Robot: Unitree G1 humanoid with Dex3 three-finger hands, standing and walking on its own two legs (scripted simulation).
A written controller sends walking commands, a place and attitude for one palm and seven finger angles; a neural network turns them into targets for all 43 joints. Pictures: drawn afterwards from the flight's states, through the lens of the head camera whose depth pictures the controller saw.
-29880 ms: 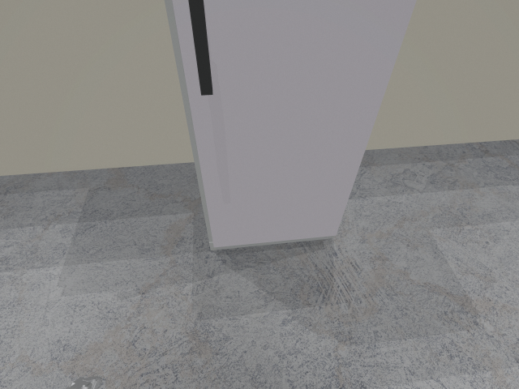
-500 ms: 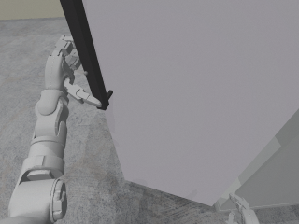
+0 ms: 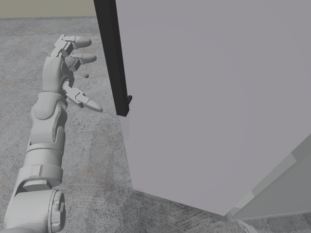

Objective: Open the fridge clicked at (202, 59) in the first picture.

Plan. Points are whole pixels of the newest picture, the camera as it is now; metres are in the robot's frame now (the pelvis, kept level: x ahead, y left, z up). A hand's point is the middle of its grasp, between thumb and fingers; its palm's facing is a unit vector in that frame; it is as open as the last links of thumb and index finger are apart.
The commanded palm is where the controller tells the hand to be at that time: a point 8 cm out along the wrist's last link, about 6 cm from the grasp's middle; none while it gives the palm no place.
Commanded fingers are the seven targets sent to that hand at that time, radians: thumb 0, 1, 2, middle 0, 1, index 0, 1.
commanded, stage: slip the hand off the handle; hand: left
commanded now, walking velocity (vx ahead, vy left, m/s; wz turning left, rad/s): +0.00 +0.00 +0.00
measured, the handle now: (118, 50) +0.44 +0.10 +0.26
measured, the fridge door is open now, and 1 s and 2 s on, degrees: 68 68 68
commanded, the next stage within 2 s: draw the hand back to the body in 0.84 s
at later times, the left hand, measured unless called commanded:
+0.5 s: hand (69, 105) +0.31 +0.18 +0.22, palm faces +0.06 -0.99 -0.11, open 14.7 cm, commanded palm +0.27 +0.23 +0.22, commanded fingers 0.00 -0.55 0.20 -0.25 -1.15 -0.25 -1.15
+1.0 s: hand (62, 113) +0.29 +0.19 +0.22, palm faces +0.02 -0.99 -0.12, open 14.7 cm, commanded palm +0.25 +0.24 +0.22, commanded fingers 0.00 -0.55 0.20 -0.25 -1.15 -0.25 -1.15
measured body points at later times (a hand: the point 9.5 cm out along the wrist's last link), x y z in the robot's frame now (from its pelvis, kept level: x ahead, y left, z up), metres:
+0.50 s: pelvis -0.01 -0.03 +0.00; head -0.03 -0.04 +0.45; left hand +0.30 +0.23 +0.23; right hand +0.20 -0.24 -0.07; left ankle -0.01 +0.10 -0.74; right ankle -0.01 -0.15 -0.74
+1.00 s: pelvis -0.01 -0.04 +0.00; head -0.03 -0.06 +0.45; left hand +0.28 +0.24 +0.23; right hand +0.18 -0.27 -0.08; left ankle -0.01 +0.10 -0.74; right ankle -0.01 -0.15 -0.74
